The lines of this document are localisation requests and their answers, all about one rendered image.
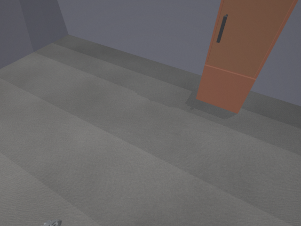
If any handle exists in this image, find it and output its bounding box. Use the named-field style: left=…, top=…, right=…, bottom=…
left=217, top=14, right=228, bottom=43

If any cupboard door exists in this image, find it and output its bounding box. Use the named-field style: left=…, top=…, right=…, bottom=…
left=207, top=0, right=294, bottom=77

